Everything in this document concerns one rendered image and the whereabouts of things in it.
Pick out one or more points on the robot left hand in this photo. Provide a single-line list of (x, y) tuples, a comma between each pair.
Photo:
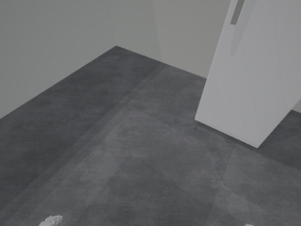
[(52, 221)]

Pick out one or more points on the fridge door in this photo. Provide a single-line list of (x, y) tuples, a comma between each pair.
[(256, 76)]

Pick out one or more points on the handle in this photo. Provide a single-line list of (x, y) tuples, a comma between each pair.
[(237, 12)]

